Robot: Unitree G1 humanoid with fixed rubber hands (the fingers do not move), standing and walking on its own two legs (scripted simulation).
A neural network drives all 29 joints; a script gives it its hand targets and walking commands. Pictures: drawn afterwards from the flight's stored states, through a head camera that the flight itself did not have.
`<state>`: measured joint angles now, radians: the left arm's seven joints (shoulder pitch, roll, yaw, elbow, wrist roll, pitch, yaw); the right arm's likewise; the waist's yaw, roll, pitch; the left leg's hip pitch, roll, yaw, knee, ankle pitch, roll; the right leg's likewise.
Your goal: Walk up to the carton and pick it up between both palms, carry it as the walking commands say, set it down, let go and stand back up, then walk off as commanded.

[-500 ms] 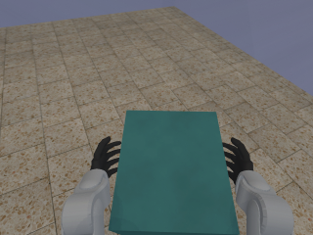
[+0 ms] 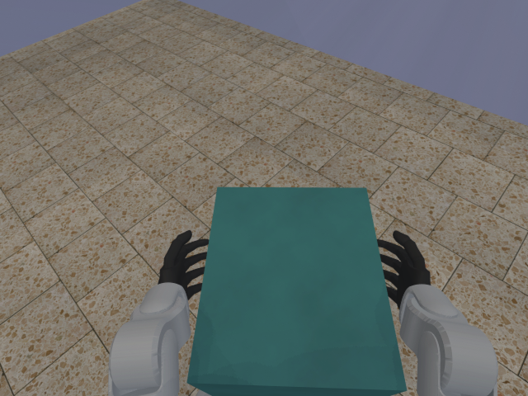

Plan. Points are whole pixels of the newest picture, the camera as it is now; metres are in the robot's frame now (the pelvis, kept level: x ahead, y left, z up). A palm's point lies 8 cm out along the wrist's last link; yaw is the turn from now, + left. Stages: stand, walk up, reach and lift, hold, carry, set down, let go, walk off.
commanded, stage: carry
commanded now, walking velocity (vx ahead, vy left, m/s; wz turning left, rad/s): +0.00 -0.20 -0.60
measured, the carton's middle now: (290, 298) +0.26 +0.00 +0.00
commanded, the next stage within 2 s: none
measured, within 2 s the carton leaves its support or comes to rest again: neither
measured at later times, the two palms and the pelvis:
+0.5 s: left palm (365, 280) +0.23 -0.09 +0.11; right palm out of the picture +0.13 -0.38 +0.11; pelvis -0.05 -0.16 +0.01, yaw -19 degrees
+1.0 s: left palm (523, 354) +0.15 -0.23 +0.11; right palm out of the picture +0.02 -0.51 +0.13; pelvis -0.12 -0.27 +0.02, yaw -27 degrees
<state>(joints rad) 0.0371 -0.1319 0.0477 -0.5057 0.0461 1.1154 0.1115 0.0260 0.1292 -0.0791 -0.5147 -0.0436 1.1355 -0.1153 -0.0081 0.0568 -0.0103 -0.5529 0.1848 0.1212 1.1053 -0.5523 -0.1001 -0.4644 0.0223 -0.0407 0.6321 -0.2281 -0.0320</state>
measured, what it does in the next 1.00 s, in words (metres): steps to the right, turning right: left foot, then right foot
